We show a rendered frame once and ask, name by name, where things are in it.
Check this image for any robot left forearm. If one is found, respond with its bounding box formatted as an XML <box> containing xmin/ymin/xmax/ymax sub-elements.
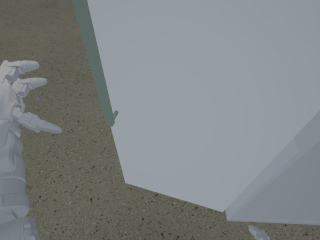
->
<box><xmin>0</xmin><ymin>120</ymin><xmax>30</xmax><ymax>224</ymax></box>

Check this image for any fridge door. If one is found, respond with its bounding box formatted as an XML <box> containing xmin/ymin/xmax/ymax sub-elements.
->
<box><xmin>87</xmin><ymin>0</ymin><xmax>320</xmax><ymax>212</ymax></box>

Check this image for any handle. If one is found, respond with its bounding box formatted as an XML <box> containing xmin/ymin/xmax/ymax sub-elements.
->
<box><xmin>71</xmin><ymin>0</ymin><xmax>119</xmax><ymax>127</ymax></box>

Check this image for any robot left hand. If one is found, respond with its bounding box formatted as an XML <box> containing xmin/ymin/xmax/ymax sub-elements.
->
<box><xmin>0</xmin><ymin>60</ymin><xmax>62</xmax><ymax>134</ymax></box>

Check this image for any left robot upper arm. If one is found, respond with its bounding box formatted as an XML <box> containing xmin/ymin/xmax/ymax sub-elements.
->
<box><xmin>0</xmin><ymin>216</ymin><xmax>41</xmax><ymax>240</ymax></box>

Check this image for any robot right hand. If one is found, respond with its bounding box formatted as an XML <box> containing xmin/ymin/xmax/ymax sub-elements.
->
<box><xmin>248</xmin><ymin>225</ymin><xmax>270</xmax><ymax>240</ymax></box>

